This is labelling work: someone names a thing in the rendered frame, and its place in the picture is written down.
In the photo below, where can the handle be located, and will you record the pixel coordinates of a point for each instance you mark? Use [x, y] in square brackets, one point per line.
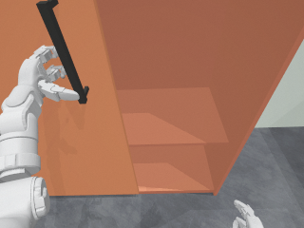
[46, 10]

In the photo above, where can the right robot hand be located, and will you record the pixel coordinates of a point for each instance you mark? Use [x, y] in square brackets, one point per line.
[251, 221]

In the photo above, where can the left robot hand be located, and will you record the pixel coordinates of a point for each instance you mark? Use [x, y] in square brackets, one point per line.
[32, 73]

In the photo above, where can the left robot forearm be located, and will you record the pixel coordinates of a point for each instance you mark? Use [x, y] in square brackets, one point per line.
[19, 136]

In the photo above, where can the robot left upper arm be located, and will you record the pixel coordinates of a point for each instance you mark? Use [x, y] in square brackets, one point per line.
[23, 202]

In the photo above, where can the wardrobe door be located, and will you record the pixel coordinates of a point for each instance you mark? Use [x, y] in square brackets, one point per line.
[83, 148]

